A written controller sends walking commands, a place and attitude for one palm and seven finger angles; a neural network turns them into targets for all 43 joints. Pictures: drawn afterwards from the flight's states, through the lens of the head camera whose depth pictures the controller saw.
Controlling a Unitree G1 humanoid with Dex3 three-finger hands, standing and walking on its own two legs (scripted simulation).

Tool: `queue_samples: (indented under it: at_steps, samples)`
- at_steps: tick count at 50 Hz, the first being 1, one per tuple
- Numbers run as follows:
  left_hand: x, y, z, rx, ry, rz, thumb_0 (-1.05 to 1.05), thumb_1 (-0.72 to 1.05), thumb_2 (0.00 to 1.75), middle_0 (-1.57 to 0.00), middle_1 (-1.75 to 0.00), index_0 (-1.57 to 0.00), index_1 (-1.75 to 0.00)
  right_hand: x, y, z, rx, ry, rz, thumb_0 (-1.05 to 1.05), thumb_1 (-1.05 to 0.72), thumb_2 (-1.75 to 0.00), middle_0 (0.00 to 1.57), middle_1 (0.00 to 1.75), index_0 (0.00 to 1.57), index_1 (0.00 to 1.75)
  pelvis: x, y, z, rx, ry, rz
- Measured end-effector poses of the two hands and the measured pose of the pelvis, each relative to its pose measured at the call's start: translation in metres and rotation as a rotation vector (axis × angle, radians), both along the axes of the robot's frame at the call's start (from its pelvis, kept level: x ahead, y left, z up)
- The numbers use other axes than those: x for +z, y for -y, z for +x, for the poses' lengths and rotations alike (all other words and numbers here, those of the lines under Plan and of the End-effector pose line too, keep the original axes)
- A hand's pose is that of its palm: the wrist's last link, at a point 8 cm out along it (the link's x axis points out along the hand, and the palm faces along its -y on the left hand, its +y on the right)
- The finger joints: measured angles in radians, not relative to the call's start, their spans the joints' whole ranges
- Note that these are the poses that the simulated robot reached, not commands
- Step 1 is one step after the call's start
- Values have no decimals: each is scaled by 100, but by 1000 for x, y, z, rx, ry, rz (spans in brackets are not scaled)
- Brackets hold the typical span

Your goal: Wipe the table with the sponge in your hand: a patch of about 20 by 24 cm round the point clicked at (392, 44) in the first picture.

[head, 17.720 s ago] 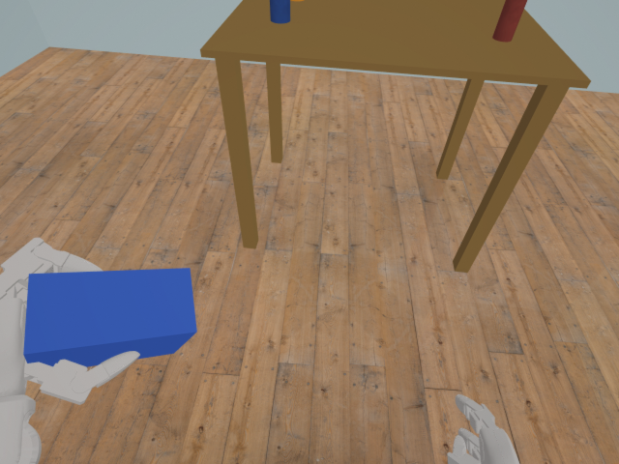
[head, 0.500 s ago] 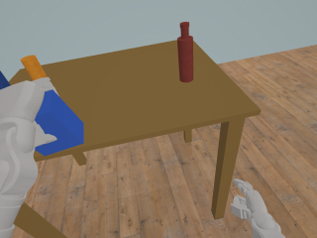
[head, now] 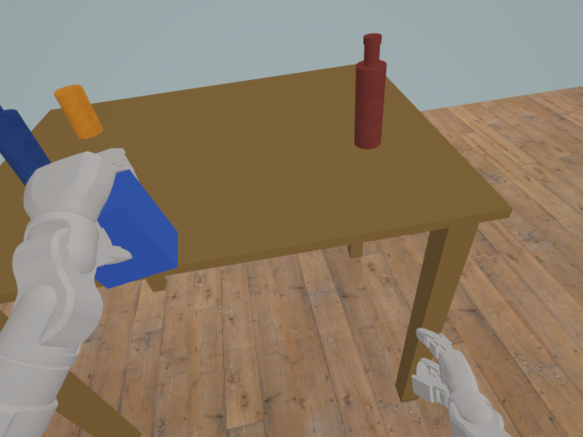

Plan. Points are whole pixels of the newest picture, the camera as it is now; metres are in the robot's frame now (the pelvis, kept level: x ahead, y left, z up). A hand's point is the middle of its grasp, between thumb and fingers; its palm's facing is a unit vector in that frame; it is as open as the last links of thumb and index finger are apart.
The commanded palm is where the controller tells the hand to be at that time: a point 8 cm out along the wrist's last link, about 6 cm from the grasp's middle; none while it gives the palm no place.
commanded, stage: move the sponge above the wiping area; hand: left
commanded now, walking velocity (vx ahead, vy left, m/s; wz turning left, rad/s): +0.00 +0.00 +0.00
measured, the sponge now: (127, 242) +0.28 +0.29 +0.16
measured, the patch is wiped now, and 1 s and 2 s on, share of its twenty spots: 0.00 0.00 0.00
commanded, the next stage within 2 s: none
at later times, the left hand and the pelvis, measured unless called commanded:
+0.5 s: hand (133, 209) +0.31 +0.28 +0.19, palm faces +0.09 -0.05 -0.99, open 10.5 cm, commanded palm +0.26 +0.28 +0.28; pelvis +0.02 +0.00 +0.00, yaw +0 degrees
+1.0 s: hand (144, 203) +0.33 +0.28 +0.18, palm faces -0.01 +0.01 -1.00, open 10.5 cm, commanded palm +0.30 +0.29 +0.27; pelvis +0.03 -0.02 +0.00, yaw +1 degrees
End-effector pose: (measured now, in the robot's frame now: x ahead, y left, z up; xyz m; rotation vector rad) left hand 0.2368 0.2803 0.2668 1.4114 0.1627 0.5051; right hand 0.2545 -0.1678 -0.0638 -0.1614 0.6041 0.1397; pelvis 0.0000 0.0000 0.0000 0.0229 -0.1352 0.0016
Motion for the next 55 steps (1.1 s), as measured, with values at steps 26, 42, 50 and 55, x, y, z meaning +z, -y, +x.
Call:
queue_samples:
  at_steps: [26, 42, 50, 55]
  samples:
    - [-24, 6, 47, -12, -156, 32, -1, -54, 102, -70, -131, -72, -131, -12, 25, 6, -36, -67, -51, 1, -91, -90, 20, 30, 20, 30, 1, 3, 19, 0, -47, -3]
    - [-17, -14, 67, 84, -220, 61, -1, -53, 102, -70, -131, -72, -131, -17, 41, 7, -58, -71, -46, 1, -91, -90, 20, 30, 20, 30, 0, 17, 24, 14, -68, -4]
    - [-29, 5, 75, -77, -248, 93, -1, -53, 102, -70, -131, -72, -131, -23, 53, -4, -88, -84, -82, 1, -91, -90, 20, 30, 20, 30, -1, 18, 26, 21, -67, -5]
    - [-20, 2, 80, -82, -167, 115, -1, -53, 102, -70, -131, -72, -131, -27, 56, -12, -96, -108, -85, 1, -91, -90, 20, 30, 20, 30, 0, 18, 27, 16, -70, -5]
